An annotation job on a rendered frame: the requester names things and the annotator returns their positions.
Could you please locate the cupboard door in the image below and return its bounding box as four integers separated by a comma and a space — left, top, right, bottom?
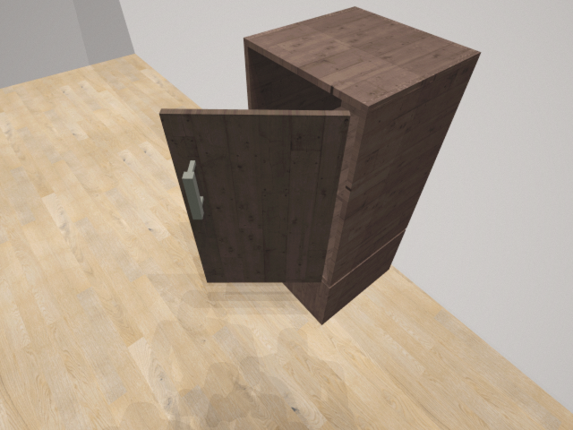
159, 108, 350, 283

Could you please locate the handle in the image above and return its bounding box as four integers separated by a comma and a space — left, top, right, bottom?
182, 160, 204, 219

